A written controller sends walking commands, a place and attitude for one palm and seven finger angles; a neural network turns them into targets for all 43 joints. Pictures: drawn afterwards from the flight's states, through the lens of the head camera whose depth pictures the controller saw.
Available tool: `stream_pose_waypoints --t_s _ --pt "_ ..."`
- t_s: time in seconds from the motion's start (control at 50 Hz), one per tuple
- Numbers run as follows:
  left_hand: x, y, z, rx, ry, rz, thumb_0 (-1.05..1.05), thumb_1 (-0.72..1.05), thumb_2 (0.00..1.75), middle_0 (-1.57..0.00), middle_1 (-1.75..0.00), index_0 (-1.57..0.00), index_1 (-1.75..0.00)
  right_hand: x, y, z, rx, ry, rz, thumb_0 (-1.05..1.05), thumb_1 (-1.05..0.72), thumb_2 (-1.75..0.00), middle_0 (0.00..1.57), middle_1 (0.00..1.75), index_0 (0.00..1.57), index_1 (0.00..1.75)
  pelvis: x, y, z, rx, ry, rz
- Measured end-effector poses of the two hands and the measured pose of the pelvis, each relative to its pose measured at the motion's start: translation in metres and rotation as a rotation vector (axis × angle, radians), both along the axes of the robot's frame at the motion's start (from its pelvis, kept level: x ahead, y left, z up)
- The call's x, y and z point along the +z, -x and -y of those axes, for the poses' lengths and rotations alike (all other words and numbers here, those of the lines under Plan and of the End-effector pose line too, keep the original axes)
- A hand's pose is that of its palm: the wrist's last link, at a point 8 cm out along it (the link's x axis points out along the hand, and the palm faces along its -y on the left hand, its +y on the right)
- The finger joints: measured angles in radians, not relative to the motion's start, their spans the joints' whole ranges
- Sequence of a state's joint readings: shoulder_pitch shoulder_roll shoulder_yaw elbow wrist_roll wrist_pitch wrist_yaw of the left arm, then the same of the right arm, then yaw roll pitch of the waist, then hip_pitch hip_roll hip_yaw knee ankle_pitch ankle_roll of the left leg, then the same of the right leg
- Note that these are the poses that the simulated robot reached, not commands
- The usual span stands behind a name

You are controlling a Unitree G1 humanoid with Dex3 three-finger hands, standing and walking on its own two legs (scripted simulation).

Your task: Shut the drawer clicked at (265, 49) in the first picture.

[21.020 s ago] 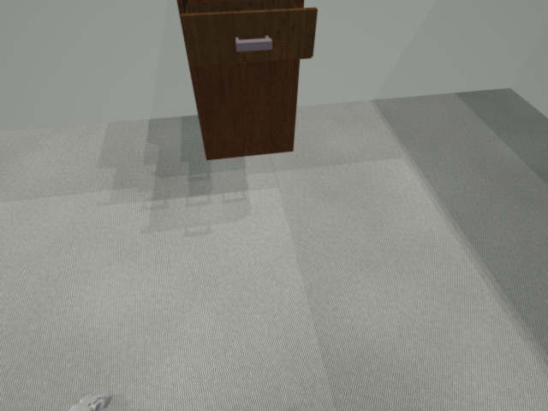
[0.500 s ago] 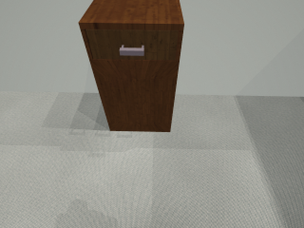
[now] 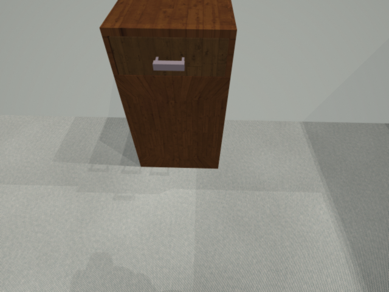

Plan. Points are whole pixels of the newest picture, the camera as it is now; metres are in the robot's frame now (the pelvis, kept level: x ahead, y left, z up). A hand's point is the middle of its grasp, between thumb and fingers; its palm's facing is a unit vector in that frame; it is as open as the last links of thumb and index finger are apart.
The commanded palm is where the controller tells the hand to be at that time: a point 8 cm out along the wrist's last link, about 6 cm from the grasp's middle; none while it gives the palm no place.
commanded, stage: stand and wait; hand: left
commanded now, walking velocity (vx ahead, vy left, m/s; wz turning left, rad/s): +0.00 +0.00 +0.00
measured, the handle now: (169, 62) +0.90 +0.15 -0.02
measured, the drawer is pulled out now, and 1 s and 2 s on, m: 0.00 0.00 0.00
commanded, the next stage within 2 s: none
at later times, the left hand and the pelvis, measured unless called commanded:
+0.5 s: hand out of the picture +0.06 +0.22 -0.16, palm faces -0.02 -0.96 -0.29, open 7.4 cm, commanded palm none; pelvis +0.01 +0.00 +0.00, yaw +0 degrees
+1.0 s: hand out of the picture +0.06 +0.22 -0.16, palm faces -0.02 -0.96 -0.29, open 7.4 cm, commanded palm none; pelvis +0.01 +0.00 +0.00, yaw -1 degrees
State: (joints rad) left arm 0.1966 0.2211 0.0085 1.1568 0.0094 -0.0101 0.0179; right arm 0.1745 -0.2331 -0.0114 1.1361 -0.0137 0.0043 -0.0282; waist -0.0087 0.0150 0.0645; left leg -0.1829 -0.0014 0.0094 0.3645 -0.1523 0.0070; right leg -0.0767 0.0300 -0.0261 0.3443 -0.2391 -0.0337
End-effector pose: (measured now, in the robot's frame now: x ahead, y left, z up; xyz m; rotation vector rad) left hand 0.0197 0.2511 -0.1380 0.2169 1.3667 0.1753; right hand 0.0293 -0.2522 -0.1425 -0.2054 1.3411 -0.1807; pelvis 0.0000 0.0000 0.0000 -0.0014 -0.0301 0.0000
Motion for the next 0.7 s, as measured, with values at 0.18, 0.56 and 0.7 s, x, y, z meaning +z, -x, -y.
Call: stream_pose_waypoints --t_s 0.18,0.56,0.7 --pt "0.004 -0.019 -0.006 -0.016 -0.013 0.044 0.00 0.91 0.89 -0.20 -0.30 -0.20 -0.30 0.003 -0.011 0.004 0.006 0.009 0.028 0.00 -0.91 -0.90 0.21 0.30 0.20 0.30 0.001 -0.003 0.000 -0.002 -0.001 0.001" --pt "0.008 -0.032 -0.017 -0.035 -0.034 0.056 0.00 0.91 0.89 -0.20 -0.30 -0.20 -0.30 0.006 -0.011 0.013 0.001 0.026 0.018 0.00 -0.90 -0.90 0.21 0.30 0.21 0.30 0.002 -0.006 -0.001 -0.007 -0.003 -0.002" --pt "0.009 -0.032 -0.018 -0.036 -0.038 0.048 0.00 0.91 0.89 -0.20 -0.30 -0.20 -0.30 0.007 -0.012 0.015 -0.001 0.032 0.017 0.00 -0.90 -0.90 0.21 0.30 0.21 0.30 0.002 -0.008 -0.001 -0.009 -0.004 -0.003"
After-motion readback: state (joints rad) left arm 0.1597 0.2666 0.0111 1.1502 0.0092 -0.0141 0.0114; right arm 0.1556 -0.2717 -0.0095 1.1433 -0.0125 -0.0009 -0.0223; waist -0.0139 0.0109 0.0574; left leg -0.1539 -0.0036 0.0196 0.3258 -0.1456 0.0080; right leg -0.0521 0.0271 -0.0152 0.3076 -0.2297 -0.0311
